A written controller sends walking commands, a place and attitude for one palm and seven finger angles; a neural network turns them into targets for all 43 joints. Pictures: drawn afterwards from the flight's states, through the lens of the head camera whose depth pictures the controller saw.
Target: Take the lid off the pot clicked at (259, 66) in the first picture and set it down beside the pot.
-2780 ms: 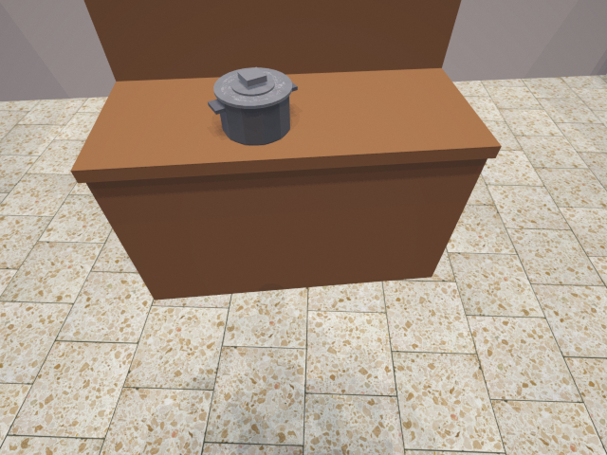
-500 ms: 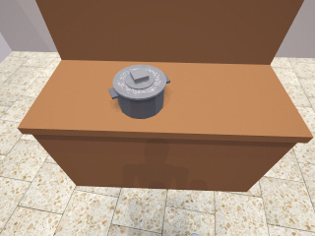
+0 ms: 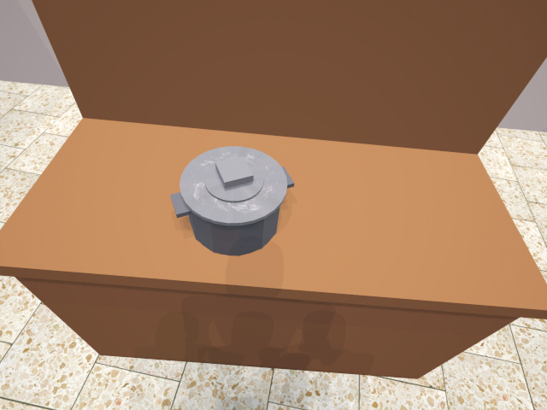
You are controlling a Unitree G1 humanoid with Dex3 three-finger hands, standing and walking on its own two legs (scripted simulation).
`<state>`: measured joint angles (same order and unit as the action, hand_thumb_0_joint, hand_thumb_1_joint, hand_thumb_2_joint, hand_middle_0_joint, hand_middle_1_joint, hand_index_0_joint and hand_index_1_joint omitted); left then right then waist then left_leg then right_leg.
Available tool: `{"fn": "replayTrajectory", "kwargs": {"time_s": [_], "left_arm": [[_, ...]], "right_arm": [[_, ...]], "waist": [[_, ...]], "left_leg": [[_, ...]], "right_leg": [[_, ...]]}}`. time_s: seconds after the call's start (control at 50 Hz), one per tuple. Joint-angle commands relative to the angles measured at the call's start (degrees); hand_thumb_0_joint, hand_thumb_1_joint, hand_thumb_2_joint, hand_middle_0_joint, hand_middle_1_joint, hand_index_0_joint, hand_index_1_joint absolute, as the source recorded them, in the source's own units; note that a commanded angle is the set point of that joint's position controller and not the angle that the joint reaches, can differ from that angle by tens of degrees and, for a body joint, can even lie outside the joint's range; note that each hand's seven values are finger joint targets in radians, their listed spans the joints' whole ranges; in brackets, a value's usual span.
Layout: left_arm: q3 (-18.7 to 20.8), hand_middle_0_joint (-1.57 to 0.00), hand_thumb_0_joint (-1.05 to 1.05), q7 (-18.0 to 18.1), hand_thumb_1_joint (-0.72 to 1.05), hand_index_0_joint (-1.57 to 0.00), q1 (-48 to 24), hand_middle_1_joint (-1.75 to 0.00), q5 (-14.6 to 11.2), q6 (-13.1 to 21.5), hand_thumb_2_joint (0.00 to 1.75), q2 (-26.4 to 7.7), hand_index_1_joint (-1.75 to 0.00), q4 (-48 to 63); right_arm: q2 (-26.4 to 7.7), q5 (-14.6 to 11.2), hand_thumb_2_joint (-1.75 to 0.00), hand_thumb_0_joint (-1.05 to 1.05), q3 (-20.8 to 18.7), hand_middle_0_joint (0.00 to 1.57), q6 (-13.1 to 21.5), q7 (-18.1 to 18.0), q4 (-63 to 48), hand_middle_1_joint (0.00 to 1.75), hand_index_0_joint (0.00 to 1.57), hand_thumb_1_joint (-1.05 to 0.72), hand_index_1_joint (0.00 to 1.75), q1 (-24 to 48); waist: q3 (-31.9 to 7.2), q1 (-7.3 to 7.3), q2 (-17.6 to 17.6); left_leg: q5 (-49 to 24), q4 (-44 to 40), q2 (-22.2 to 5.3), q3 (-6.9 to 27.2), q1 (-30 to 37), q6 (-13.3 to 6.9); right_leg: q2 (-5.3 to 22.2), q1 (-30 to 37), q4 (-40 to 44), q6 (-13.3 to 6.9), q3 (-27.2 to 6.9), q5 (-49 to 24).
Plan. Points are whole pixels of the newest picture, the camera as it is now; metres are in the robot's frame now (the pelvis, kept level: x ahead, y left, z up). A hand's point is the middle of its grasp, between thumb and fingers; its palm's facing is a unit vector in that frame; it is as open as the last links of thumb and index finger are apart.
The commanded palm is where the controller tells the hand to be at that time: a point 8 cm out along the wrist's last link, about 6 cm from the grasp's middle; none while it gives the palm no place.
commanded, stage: come to a stop and stand still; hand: left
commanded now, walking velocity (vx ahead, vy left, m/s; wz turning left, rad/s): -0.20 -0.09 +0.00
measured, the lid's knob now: (234, 172) +0.50 +0.12 +0.04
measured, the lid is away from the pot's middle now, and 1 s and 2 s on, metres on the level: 0.00 0.00 0.00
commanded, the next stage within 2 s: look again from close up in 0.74 s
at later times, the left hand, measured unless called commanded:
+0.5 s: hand out of the picture +0.00 +0.14 -0.18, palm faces +0.02 -0.98 -0.21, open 7.4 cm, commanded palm none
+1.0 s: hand out of the picture -0.08 +0.12 -0.18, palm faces +0.06 -0.99 -0.15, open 7.4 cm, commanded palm none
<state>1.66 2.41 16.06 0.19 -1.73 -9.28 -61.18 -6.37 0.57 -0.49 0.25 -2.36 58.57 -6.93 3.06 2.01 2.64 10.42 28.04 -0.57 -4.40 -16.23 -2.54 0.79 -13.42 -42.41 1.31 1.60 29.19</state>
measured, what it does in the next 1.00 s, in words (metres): steps on the spot: right foot, then left foot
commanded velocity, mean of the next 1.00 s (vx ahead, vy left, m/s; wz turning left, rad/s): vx -0.01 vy -0.01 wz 0.00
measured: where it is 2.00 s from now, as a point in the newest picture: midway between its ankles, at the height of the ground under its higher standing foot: outside the picture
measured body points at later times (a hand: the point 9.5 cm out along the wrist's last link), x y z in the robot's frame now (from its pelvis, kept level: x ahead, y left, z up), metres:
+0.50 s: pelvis -0.06 -0.04 -0.01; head -0.07 -0.03 +0.43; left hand +0.00 +0.19 -0.16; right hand -0.04 -0.28 -0.16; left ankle -0.02 +0.06 -0.74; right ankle -0.03 -0.15 -0.73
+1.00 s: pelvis -0.05 -0.05 +0.00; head -0.06 -0.03 +0.45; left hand -0.08 +0.17 -0.17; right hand -0.06 -0.26 -0.16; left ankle -0.02 +0.06 -0.74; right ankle -0.03 -0.15 -0.74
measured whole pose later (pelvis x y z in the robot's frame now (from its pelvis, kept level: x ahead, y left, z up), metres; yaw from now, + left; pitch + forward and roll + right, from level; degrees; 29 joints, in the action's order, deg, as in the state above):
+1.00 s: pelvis -0.05 -0.05 +0.00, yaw +1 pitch +0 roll +0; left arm 0.1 1.3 21.5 0.8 -0.2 -8.8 -59.8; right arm -6.3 1.0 -0.1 0.1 -1.0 60.4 -20.5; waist -1.0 0.3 1.5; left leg 12.8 29.6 0.5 -1.7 -16.7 -1.5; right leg -0.4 -15.8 -29.1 -1.1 2.2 13.2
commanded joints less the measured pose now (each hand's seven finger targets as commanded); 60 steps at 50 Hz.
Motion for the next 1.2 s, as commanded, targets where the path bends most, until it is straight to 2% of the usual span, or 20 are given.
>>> {"fn": "replayTrajectory", "kwargs": {"time_s": [0.0,0.08,0.14,0.16,0.18,0.2,0.22,0.24,0.26,0.3,0.36,0.42,0.44,0.5,0.56,0.6,0.66,0.72,0.8,1.18], "left_arm": [[2.1,-0.2,0.0,0.6,0.9,-0.2,4.4,-0.3,0.3,0.0,0.9,-5.6,-0.3,2.9],[2.5,-0.2,0.0,0.2,0.9,-0.2,4.2,-0.3,0.4,-0.8,0.9,-4.9,-0.3,4.4],[1.8,-0.2,0.0,0.0,0.9,-0.2,6.5,-0.3,0.8,-0.3,0.9,-4.2,-0.3,3.5],[0.3,-0.2,0.0,1.1,0.9,-0.2,10.2,-0.3,1.4,0.7,0.9,-5.9,-0.3,4.1],[1.2,-0.2,0.0,1.2,0.9,-0.2,3.7,-0.3,2.3,1.2,0.9,-10.1,-0.3,9.0],[1.2,-0.2,0.0,0.7,0.9,-0.2,0.6,-0.3,2.0,2.0,0.9,-13.0,-0.3,10.9],[0.9,-0.2,0.0,0.7,0.9,-0.2,0.4,-0.3,2.0,2.2,0.9,-13.8,-0.3,12.0],[1.4,-0.2,0.0,0.9,0.9,-0.2,-1.5,-0.3,1.6,2.9,0.9,-13.0,-0.3,12.9],[1.4,-0.2,0.0,1.1,0.9,-0.2,-2.6,-0.3,1.6,3.4,0.9,-12.0,-0.3,13.2],[1.5,-0.2,0.0,1.2,0.9,-0.2,-3.1,-0.3,2.0,3.2,0.9,-11.7,-0.3,13.3],[0.8,-0.2,0.0,0.9,0.9,-0.2,-1.4,-0.3,1.5,1.9,0.9,-10.8,-0.3,13.3],[-0.1,-0.2,0.0,0.4,0.9,-0.2,1.8,-0.3,0.8,1.0,0.9,-6.6,-0.3,12.1],[-0.1,-0.2,0.0,0.3,0.9,-0.2,2.6,-0.3,1.1,0.7,0.9,-7.1,-0.3,11.0],[0.0,-0.2,0.0,-0.6,0.9,-0.2,5.3,-0.3,1.0,1.4,0.9,-6.7,-0.3,8.8],[0.4,-0.2,0.0,-0.5,0.9,-0.2,4.2,-0.3,1.1,2.0,0.9,-8.8,-0.3,9.3],[0.6,-0.2,0.0,-0.5,0.9,-0.2,2.7,-0.3,0.9,2.3,0.9,-9.4,-0.3,9.5],[0.5,-0.2,0.0,-0.4,0.9,-0.2,1.4,-0.3,0.8,2.5,0.9,-8.5,-0.3,9.4],[0.3,-0.2,0.0,-0.5,0.9,-0.2,3.0,-0.3,0.9,2.2,0.9,-7.2,-0.3,8.4],[0.0,-0.2,0.0,-0.6,0.9,-0.2,6.3,-0.3,0.9,2.4,0.9,-6.1,-0.3,6.1],[-1.4,-0.2,0.0,-0.2,0.9,-0.2,8.4,-0.3,0.8,3.4,0.9,-3.5,-0.3,0.5]], "right_arm": [[-12.5,0.3,-0.9,0.0,-3.5,0.2,-1.2,-0.7,-2.3,0.3,0.2,-0.9,0.3,-4.6],[-12.7,0.7,-0.9,0.0,-4.1,0.2,-1.8,-0.1,-3.9,0.3,0.2,-0.9,0.3,-1.5],[-12.7,0.7,-0.9,0.0,-4.3,0.2,-1.8,0.6,-3.6,0.3,0.2,-0.9,0.3,-0.8],[-15.6,-0.7,-0.9,0.0,-5.3,0.2,-0.9,0.4,-6.7,0.3,0.2,-0.9,0.3,2.0],[-8.7,-0.6,-0.9,0.0,-4.2,0.2,-1.4,2.2,-9.1,0.3,0.2,-0.9,0.3,-2.2],[-7.7,0.7,-0.9,0.0,-3.6,0.2,-2.8,2.9,-9.8,0.3,0.2,-0.9,0.3,-2.3],[-6.8,0.4,-0.9,0.0,-3.6,0.2,-2.9,3.3,-10.2,0.3,0.2,-0.9,0.3,-3.1],[-8.1,0.3,-0.9,0.0,-3.9,0.2,-2.8,3.5,-10.0,0.3,0.2,-0.9,0.3,-4.3],[-9.0,0.1,-0.9,0.0,-4.0,0.2,-2.2,3.3,-10.5,0.3,0.2,-0.9,0.3,-5.2],[-7.5,-0.2,-0.9,0.0,-3.5,0.2,-1.7,2.7,-10.8,0.3,0.2,-0.9,0.3,-6.5],[-6.6,0.1,-0.9,0.0,-2.2,0.2,-1.0,2.3,-8.2,0.3,0.2,-0.9,0.3,-11.7],[-11.2,0.9,-0.9,0.0,-2.1,0.2,0.2,1.8,-7.9,0.3,0.2,-0.9,0.3,-10.2],[-11.5,0.6,-0.9,0.0,-2.0,0.2,0.2,1.7,-8.0,0.3,0.2,-0.9,0.3,-8.3],[-10.8,0.5,-0.9,0.0,-1.7,0.2,0.1,1.7,-7.3,0.3,0.2,-0.9,0.3,-6.2],[-9.3,0.7,-0.9,0.0,-1.9,0.2,-0.6,1.9,-6.0,0.3,0.2,-0.9,0.3,-10.2],[-7.2,0.7,-0.9,0.0,-1.7,0.2,-0.7,1.8,-4.4,0.3,0.2,-0.9,0.3,-13.8],[-6.3,0.7,-0.9,0.0,-1.5,0.2,-0.4,1.8,-2.9,0.3,0.2,-0.9,0.3,-16.9],[-6.9,0.7,-0.9,0.0,-1.4,0.2,0.0,1.7,-2.8,0.3,0.2,-0.9,0.3,-15.7],[-6.3,0.5,-0.9,0.0,-1.0,0.2,0.5,1.5,-2.2,0.3,0.2,-0.9,0.3,-14.8],[-5.5,-0.4,-0.9,0.0,0.0,0.2,2.1,0.6,2.0,0.3,0.2,-0.9,0.3,-14.1]], "waist": [[-7.7,-2.06,-8.3],[-7.7,-1.54,-11.9],[-6.5,-0.69,-11.1],[-4.1,2.19,2.2],[-0.9,-1.25,17.2],[-3.7,-1.82,9.9],[-5.1,-2.97,3.2],[-2.3,-3.7,8.1],[-0.9,-4.23,10.7],[-0.7,-4.36,7.0],[1.5,-4.53,1.3],[2.0,-2.02,-16.4],[2.8,-0.83,-15.4],[0.8,1.15,-4.6],[2.4,-1.45,-0.3],[0.9,-3.02,3.2],[0.4,-4.15,1.4],[2.7,-2.71,-3.4],[2.6,-1.4,-3.2],[0.0,-1.55,-4.0]], "left_leg": [[-47.9,-4.9,-17.2,12.3,13.6,-9.1],[-25.3,-8.1,-15.8,11.6,6.9,-7.4],[-2.2,-10.3,-14.5,12.4,0.9,-5.2],[-7.6,3.7,-11.9,6.5,1.9,-0.5],[11.9,13.3,-1.1,0.2,-8.7,2.1],[14.3,21.0,-0.2,3.3,-6.6,3.5],[13.6,26.3,0.8,1.3,-2.9,3.9],[12.0,30.2,0.7,3.6,-8.6,3.1],[12.8,31.5,-0.4,4.6,-10.5,2.6],[15.0,24.5,-1.0,4.0,-5.5,2.6],[8.2,1.6,0.3,2.0,4.9,2.1],[12.6,-12.9,-11.6,20.7,-6.0,-4.6],[15.0,-14.0,-11.9,20.5,-11.0,-5.6],[21.7,-10.9,-6.9,12.7,-12.4,-2.1],[19.8,-2.6,-1.7,7.0,-8.1,0.5],[13.5,1.7,-0.4,4.7,-1.9,1.0],[11.5,1.4,-0.7,5.1,1.3,0.9],[17.4,-5.1,-3.1,8.9,-3.7,0.0],[17.8,-7.6,-3.9,9.8,-5.7,-0.2],[1.3,-7.8,-4.9,9.2,1.9,-0.5]], "right_leg": [[0.2,-9.2,-12.8,0.3,-3.1,3.1],[0.4,-6.0,-9.0,0.2,-2.7,-0.1],[0.9,0.9,4.7,-0.6,-0.8,-6.0],[3.5,-2.9,21.6,-1.2,-4.8,-13.8],[10.2,-5.3,27.2,-3.8,-16.5,-9.3],[15.8,-8.2,27.3,-9.5,-18.7,-8.8],[15.2,-13.0,27.8,-11.2,-18.2,0.3],[12.3,-10.4,25.9,-11.1,-17.9,-7.3],[13.6,-9.2,23.6,-12.3,-17.5,-15.7],[14.0,-10.3,20.5,-13.2,-13.3,-21.9],[7.8,-15.1,15.3,-7.0,-8.8,-6.1],[-1.4,-8.4,4.0,-1.7,0.3,-1.2],[-0.6,-4.0,2.2,-2.1,-0.2,-3.2],[0.7,2.4,12.1,-2.7,-2.7,-8.9],[5.7,-6.6,22.9,-5.2,-12.1,7.4],[8.0,-10.7,26.4,-6.5,-14.2,8.6],[7.2,-13.4,25.4,-6.1,-12.1,6.9],[3.8,-10.8,21.8,-4.4,-8.0,3.6],[3.6,-6.8,21.6,-4.3,-7.5,-0.1],[4.6,-0.8,20.6,-3.8,-4.8,-18.4]]}}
